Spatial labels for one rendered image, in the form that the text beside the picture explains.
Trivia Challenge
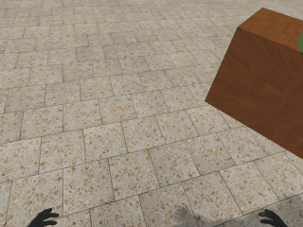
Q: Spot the pedestal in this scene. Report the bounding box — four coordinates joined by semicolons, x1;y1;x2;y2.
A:
205;8;303;159

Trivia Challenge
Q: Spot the right robot hand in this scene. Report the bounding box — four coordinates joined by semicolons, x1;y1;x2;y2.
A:
258;209;288;227

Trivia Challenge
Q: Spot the left robot hand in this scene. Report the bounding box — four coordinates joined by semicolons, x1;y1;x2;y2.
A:
27;208;59;227

